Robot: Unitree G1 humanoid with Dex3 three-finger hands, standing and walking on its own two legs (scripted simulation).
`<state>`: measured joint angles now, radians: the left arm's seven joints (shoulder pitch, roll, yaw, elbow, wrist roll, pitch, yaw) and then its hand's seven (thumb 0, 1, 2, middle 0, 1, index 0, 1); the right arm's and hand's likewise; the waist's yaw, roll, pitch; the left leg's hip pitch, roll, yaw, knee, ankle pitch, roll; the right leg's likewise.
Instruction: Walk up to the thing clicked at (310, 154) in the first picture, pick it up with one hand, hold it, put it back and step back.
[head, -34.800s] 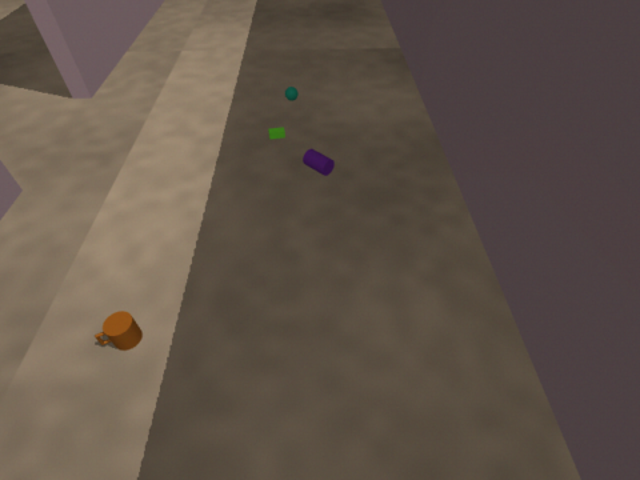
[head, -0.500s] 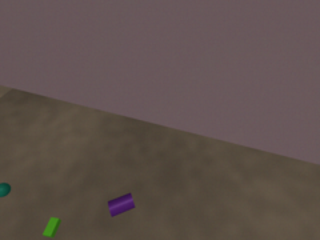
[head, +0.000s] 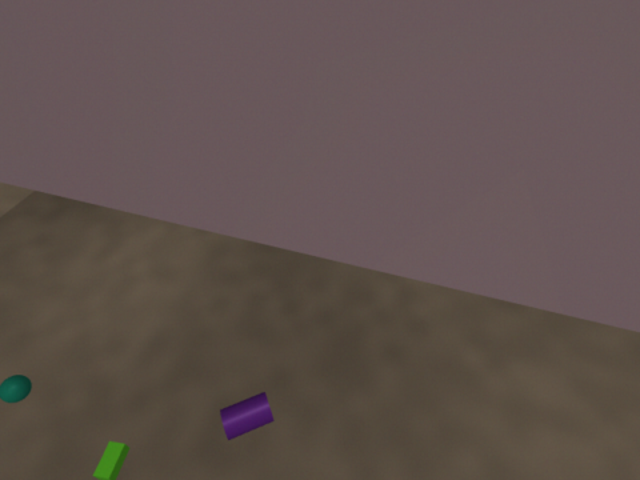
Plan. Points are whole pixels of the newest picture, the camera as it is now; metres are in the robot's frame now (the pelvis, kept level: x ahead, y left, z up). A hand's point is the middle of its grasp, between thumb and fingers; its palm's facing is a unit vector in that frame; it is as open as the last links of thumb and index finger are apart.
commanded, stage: stand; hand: left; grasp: from above
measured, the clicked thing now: (247, 415) +0.47 +0.25 -0.74
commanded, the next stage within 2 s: step back in 1.58 s
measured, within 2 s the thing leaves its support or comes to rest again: neither
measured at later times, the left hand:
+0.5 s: hand out of the picture +0.08 +0.24 -0.16, palm faces +0.01 -0.94 -0.34, open 7.4 cm
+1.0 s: hand out of the picture +0.09 +0.24 -0.16, palm faces +0.01 -0.94 -0.34, open 7.4 cm
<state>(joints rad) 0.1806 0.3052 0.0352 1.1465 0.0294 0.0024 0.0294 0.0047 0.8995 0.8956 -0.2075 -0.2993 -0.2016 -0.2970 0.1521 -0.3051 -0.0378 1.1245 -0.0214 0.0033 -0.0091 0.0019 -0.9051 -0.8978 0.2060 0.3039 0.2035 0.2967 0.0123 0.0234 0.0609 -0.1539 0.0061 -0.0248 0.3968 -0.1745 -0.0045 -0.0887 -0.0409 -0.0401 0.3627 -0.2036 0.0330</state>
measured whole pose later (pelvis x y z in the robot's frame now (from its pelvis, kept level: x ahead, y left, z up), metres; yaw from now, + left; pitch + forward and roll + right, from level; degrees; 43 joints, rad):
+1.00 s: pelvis +0.02 -0.01 +0.00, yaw -1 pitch -3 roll +0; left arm 0.10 0.32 0.03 1.15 0.02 0.00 0.01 0.00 0.90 0.90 -0.21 -0.30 -0.20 -0.30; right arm 0.10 -0.33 -0.01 1.14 -0.01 -0.01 -0.01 0.00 -0.91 -0.90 0.21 0.30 0.20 0.30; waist 0.00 0.02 0.06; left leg -0.12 0.02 -0.02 0.34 -0.18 -0.02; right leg -0.06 -0.03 -0.03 0.31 -0.20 0.02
